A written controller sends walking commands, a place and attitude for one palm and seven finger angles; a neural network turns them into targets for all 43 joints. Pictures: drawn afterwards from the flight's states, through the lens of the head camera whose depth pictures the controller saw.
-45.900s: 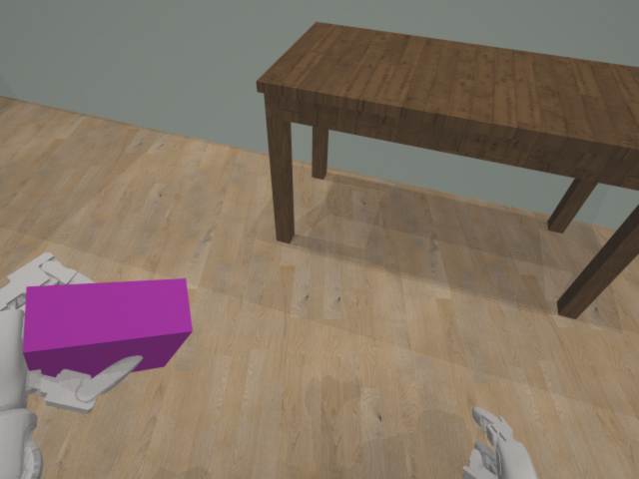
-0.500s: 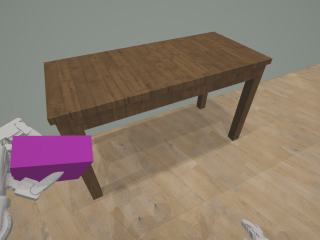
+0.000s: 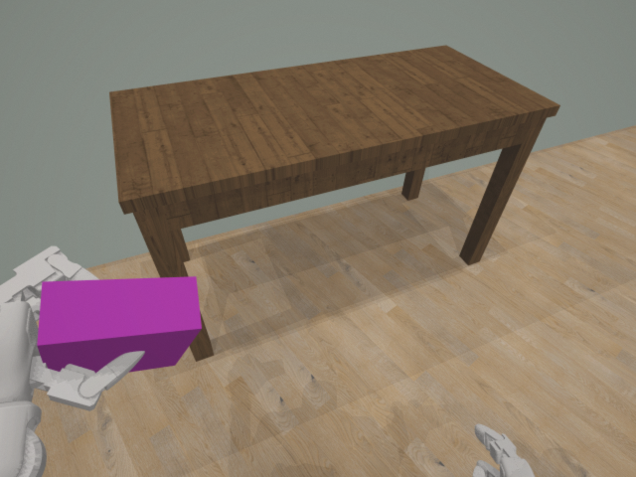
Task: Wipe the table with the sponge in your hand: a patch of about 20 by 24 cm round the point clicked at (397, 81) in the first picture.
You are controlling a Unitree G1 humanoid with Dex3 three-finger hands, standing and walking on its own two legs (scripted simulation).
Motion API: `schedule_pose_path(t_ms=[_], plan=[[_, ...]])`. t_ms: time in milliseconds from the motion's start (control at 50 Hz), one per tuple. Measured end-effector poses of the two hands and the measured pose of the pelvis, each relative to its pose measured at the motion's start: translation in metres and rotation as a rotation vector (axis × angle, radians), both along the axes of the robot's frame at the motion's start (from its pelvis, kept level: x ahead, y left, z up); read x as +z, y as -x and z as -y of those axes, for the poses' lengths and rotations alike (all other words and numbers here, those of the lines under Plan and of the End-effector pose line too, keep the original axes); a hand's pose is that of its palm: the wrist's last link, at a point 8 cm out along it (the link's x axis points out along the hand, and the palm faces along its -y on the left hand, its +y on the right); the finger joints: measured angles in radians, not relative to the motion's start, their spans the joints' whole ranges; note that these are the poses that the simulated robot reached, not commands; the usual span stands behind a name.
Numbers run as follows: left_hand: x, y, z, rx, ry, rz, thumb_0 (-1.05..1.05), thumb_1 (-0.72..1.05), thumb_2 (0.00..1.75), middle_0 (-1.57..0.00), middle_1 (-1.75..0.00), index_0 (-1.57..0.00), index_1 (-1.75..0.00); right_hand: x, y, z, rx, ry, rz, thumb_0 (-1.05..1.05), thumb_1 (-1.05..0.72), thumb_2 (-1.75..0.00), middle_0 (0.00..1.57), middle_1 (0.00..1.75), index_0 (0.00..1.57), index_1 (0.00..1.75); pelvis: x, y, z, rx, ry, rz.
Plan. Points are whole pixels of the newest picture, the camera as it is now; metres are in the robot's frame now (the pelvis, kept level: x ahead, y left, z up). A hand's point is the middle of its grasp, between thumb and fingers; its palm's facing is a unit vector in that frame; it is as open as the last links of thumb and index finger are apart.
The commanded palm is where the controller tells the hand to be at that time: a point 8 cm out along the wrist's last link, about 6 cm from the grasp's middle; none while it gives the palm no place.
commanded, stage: stop stepping back and stand still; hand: left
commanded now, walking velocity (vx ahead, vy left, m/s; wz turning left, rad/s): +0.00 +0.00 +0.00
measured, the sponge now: (143, 329) +0.23 +0.19 +0.14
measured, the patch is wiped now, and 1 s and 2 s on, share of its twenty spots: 0.90 0.90 0.90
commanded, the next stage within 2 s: stand and wait in 0.14 s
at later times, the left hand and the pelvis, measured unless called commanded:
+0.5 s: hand (64, 303) +0.24 +0.26 +0.17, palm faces +0.39 -0.86 -0.34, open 9.2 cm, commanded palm +0.18 +0.30 +0.19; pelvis +0.02 +0.03 +0.02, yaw -1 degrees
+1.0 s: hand (64, 290) +0.25 +0.27 +0.17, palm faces +0.40 -0.86 -0.33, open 9.2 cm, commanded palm +0.20 +0.31 +0.19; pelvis +0.04 +0.03 +0.02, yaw -1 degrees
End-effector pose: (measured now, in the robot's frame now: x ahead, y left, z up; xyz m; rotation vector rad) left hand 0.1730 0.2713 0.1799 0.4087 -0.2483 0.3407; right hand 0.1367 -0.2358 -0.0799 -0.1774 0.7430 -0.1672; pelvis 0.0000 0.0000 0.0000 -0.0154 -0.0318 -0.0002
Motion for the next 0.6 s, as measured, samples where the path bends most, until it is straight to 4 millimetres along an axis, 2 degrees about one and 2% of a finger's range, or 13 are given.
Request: schedule_pose_path(t_ms=[80, 200, 380, 600], plan=[[0.005, 0.008, -0.003, -0.01, -0.008, 0.032, -0.01, -0.46, 1.1, -0.82, -1.42, -0.83, -1.42, 0.008, 0.002, 0.0, -0.007, 0.048, 0.003, 0.01, -0.9, -0.9, 0.21, 0.3, 0.2, 0.3, 0.001, 0.003, -0.005, 0.002, -0.006, -0.009], [0.005, 0.005, -0.022, 0.061, -0.035, -0.015, -0.01, -0.46, 1.1, -0.82, -1.42, -0.83, -1.42, 0.017, -0.006, -0.008, -0.011, 0.029, 0.047, 0.02, -0.9, -0.9, 0.21, 0.3, 0.2, 0.3, 0.009, -0.001, -0.008, 0.001, -0.012, -0.009], [-0.002, -0.011, -0.023, 0.038, 0.031, -0.025, -0.01, -0.46, 1.09, -0.82, -1.42, -0.83, -1.42, 0.029, -0.029, -0.019, 0.02, 0.057, 0.059, 0.01, -0.9, -0.9, 0.21, 0.3, 0.2, 0.3, 0.014, -0.01, -0.019, -0.011, -0.003, -0.029], [-0.002, -0.032, -0.04, 0.043, 0.03, -0.037, -0.01, -0.46, 1.09, -0.82, -1.42, -0.83, -1.42, 0.037, -0.056, -0.037, 0.029, 0.044, 0.075, 0.01, -0.9, -0.9, 0.21, 0.3, 0.2, 0.3, 0.017, -0.029, -0.03, -0.013, -0.001, -0.037]])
